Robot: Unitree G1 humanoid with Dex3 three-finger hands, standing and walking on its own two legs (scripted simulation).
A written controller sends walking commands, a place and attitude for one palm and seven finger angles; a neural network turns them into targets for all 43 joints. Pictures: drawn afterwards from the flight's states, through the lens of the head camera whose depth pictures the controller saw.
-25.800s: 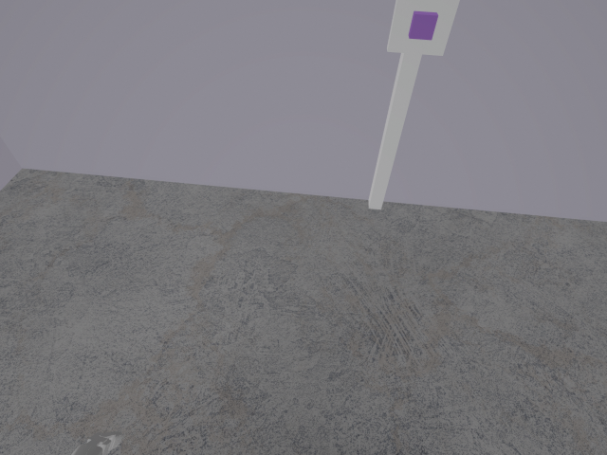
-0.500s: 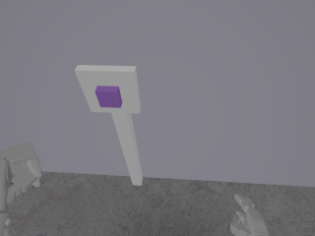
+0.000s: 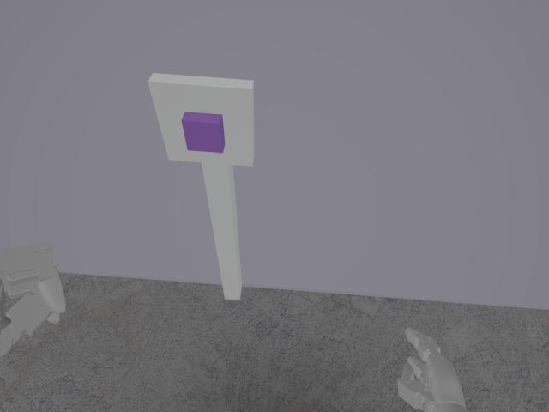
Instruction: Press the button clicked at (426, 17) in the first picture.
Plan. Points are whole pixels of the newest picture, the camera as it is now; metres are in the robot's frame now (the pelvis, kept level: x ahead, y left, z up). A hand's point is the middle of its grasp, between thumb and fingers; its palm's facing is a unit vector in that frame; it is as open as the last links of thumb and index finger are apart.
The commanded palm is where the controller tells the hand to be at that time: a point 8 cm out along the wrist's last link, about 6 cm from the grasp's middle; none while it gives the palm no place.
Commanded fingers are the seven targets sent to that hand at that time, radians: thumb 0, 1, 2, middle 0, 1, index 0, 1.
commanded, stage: step back with the hand held close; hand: left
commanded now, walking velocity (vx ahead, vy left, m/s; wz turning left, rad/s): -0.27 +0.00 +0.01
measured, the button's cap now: (204, 131) +0.57 +0.18 +0.08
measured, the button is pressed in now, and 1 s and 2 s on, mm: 0 0 0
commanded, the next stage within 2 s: stop stepping back and stand still in 0.50 s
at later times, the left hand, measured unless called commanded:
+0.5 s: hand (49, 369) +0.13 +0.21 +0.17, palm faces +0.20 -0.83 -0.52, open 3.1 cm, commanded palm +0.05 +0.27 +0.19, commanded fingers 0.00 0.90 0.90 -1.30 -1.50 -1.30 -1.50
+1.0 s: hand out of the picture +0.01 +0.24 +0.19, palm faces +0.37 -0.82 -0.43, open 3.1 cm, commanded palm -0.05 +0.28 +0.19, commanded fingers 0.00 0.90 0.90 -1.30 -1.50 -1.30 -1.50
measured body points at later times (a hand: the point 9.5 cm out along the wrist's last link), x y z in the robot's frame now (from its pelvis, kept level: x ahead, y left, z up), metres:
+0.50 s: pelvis -0.09 -0.01 +0.00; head -0.02 +0.01 +0.44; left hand +0.11 +0.25 +0.20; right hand +0.12 -0.22 -0.08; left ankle +0.06 +0.09 -0.73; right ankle -0.14 -0.12 -0.73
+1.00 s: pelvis -0.18 +0.00 +0.01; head -0.19 +0.03 +0.46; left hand -0.02 +0.28 +0.21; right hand -0.01 -0.21 -0.05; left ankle -0.12 +0.11 -0.73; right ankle -0.18 -0.11 -0.73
